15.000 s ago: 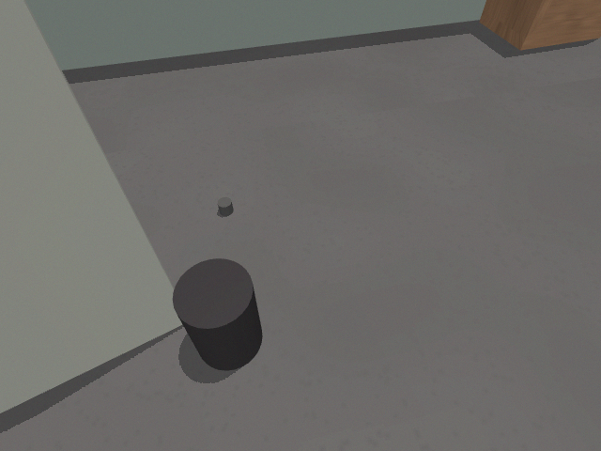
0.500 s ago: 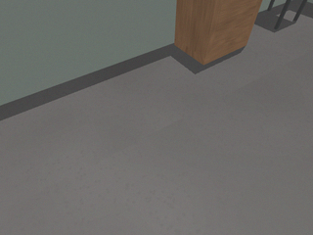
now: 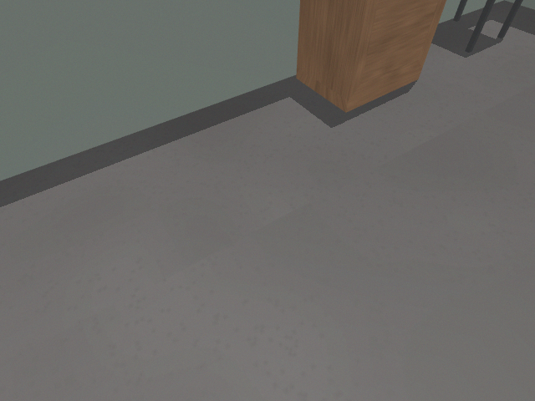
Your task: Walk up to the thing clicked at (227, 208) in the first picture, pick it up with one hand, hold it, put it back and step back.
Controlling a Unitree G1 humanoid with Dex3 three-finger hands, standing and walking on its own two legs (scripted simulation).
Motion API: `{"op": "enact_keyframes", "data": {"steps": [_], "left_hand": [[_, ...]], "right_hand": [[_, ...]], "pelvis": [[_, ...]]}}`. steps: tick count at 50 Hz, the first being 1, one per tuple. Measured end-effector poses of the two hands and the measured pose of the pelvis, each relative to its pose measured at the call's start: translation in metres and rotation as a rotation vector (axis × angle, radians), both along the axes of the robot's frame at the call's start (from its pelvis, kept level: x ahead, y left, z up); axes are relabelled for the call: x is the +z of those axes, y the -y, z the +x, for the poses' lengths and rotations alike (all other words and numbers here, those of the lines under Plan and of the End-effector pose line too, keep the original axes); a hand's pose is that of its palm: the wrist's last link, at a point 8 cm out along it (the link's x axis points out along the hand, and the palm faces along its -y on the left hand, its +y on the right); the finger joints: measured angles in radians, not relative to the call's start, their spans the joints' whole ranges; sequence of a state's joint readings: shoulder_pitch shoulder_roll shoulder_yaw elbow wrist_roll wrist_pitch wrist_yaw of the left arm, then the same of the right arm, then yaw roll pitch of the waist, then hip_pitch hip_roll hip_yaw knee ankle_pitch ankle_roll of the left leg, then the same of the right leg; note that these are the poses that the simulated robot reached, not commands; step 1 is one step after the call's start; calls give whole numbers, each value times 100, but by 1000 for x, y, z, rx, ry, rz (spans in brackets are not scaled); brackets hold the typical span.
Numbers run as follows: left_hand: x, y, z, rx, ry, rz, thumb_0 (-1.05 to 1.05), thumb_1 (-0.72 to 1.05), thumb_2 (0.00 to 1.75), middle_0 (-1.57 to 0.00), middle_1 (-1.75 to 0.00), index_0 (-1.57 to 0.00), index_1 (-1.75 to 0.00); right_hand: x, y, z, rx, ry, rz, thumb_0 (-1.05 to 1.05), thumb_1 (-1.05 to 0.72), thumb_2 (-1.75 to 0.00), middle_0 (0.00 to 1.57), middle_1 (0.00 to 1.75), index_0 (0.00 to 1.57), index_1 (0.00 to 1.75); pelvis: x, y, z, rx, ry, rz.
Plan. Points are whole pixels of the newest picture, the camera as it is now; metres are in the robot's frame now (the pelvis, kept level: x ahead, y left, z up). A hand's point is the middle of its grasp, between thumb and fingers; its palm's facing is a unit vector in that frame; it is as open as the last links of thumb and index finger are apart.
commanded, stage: stand
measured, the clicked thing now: out of the picture -0.24 +0.88 -0.75
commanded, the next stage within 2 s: walk up in 0.96 s
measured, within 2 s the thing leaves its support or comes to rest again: neither
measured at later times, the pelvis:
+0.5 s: pelvis +0.00 +0.00 +0.00, yaw +0 degrees
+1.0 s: pelvis +0.00 +0.00 +0.00, yaw +0 degrees
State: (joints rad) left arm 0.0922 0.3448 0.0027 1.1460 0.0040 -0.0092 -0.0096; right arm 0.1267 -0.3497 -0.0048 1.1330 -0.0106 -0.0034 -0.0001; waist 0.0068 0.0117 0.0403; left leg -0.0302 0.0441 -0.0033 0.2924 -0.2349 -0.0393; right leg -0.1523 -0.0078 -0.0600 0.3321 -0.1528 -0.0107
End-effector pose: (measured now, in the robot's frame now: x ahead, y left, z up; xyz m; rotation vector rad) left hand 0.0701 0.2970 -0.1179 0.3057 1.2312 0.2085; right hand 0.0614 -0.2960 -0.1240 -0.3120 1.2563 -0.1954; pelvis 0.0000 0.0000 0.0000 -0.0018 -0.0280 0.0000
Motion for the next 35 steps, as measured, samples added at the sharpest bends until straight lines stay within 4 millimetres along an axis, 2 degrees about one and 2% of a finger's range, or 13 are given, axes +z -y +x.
{"op": "enact_keyframes", "data": {"steps": [35], "left_hand": [[0, 0, -4, -8, -3, 2, 1, 90, 90, -21, -30, -21, -30]], "right_hand": [[0, 1, -8, -3, -3, 0, 1, -90, -89, 21, 30, 20, 30]], "pelvis": [[0, 0, -4, -6, 3, 1]]}}
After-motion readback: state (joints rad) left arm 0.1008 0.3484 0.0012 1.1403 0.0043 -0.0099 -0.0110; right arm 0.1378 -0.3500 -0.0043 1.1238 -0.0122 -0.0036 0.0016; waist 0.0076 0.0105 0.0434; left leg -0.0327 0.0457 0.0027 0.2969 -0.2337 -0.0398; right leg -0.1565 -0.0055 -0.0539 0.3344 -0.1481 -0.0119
